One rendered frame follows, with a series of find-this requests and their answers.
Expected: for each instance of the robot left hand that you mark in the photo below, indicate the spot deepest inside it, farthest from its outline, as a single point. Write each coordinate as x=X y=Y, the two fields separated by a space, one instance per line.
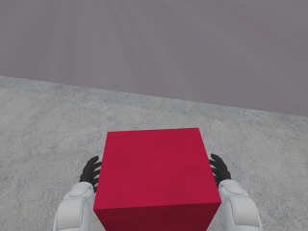
x=89 y=172

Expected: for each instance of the robot right hand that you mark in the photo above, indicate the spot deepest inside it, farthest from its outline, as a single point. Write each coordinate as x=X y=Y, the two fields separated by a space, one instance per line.
x=219 y=169

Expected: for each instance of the robot right forearm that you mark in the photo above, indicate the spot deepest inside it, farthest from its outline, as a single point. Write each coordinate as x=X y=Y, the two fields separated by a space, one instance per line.
x=240 y=211

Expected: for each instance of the carton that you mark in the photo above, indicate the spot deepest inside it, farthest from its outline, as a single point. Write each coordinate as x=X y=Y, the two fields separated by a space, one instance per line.
x=156 y=180

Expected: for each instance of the robot left forearm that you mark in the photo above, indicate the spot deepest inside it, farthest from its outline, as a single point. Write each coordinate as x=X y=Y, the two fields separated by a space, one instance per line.
x=73 y=213

